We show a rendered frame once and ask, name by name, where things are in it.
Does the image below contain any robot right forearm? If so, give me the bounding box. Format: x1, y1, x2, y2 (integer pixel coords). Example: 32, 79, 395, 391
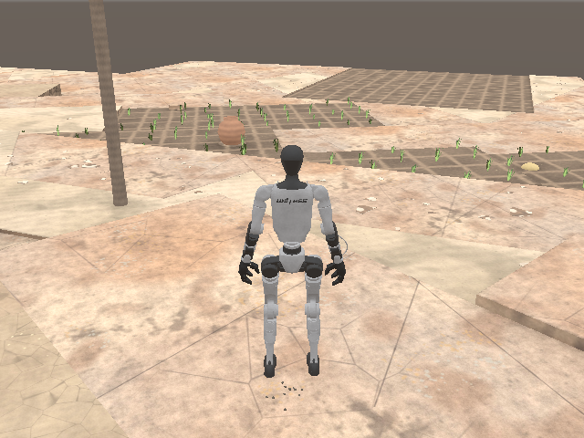
326, 221, 343, 264

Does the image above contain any humanoid robot head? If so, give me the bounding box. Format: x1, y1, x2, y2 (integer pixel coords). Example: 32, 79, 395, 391
276, 145, 308, 190

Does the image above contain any left robot upper arm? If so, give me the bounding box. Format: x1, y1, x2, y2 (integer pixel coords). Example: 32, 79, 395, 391
249, 184, 273, 235

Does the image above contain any robot left foot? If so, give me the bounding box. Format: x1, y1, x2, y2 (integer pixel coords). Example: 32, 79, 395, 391
264, 354, 276, 378

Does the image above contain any robot right hand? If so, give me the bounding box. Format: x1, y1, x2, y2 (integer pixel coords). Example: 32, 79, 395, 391
325, 261, 346, 286

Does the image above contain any robot left hand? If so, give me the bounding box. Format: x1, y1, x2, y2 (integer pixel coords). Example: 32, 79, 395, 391
238, 260, 260, 285

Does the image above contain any robot left forearm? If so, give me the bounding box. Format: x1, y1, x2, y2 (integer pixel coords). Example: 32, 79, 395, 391
241, 221, 259, 263

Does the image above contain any right robot upper arm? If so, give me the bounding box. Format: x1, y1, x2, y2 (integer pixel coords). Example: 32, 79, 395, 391
311, 184, 335, 235

